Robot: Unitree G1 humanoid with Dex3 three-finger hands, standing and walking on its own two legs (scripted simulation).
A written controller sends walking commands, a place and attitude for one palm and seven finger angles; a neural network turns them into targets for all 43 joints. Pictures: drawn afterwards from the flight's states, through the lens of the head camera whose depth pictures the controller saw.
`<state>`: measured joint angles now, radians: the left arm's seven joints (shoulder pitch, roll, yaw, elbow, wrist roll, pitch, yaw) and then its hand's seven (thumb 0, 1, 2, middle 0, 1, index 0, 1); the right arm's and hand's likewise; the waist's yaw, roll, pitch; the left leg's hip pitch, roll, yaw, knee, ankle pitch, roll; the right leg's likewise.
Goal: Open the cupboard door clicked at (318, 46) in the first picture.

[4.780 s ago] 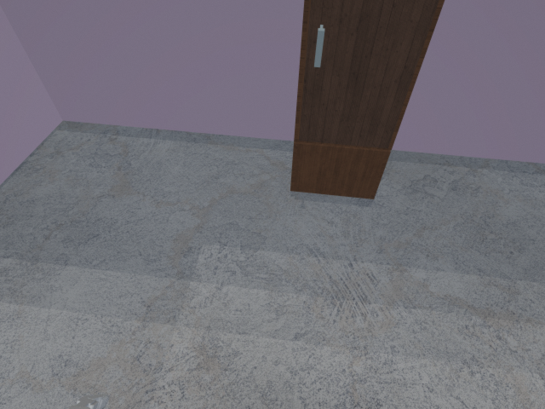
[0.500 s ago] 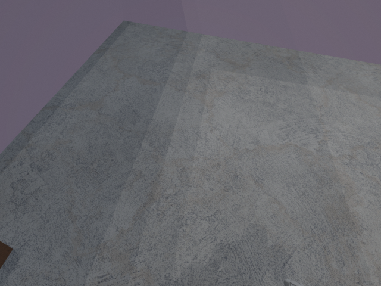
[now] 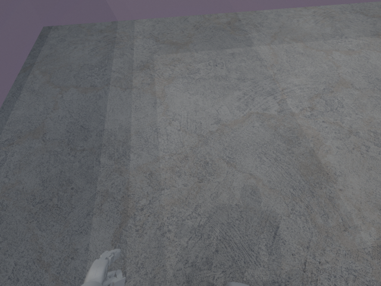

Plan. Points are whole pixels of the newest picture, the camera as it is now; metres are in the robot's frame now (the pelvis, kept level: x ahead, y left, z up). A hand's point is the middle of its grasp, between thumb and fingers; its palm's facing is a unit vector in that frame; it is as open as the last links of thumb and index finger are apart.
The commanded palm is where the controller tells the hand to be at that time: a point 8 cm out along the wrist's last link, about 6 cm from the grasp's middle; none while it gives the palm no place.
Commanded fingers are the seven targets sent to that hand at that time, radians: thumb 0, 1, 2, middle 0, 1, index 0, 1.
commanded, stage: turn to face it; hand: left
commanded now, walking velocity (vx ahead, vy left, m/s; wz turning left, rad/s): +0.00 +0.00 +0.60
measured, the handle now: out of the picture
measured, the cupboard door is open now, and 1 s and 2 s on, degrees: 0 0 0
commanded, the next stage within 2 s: none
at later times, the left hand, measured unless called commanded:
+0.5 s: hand out of the picture +0.00 +0.27 -0.16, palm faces +0.32 -0.91 -0.26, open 7.4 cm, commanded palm none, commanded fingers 0.00 0.90 0.90 -0.20 -0.30 -0.20 -0.30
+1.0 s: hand out of the picture -0.07 +0.16 -0.14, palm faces +0.58 -0.78 -0.24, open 7.4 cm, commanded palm none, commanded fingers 0.00 0.90 0.90 -0.20 -0.30 -0.20 -0.30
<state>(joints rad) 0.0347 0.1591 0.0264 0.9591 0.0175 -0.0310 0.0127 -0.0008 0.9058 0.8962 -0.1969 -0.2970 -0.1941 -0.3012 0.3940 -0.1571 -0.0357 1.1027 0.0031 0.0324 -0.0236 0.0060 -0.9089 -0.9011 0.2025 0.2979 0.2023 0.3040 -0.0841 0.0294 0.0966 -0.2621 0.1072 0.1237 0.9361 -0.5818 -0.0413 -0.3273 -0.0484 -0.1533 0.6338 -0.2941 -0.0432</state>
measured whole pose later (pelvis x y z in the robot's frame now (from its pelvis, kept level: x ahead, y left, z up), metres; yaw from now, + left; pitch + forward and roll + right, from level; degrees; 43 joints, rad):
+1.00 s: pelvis -0.02 -0.03 +0.01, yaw +36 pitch -1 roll +2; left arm 0.23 0.17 0.03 0.89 0.03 0.02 0.02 0.00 0.90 0.90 -0.20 -0.30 -0.20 -0.30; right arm 0.18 -0.26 -0.09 0.92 -0.02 0.09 0.04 0.01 -0.91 -0.90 0.20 0.30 0.20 0.30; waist -0.01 0.00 0.07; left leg -0.47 0.03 0.04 1.00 -0.41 -0.08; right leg -0.21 -0.13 -0.18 0.52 -0.29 0.01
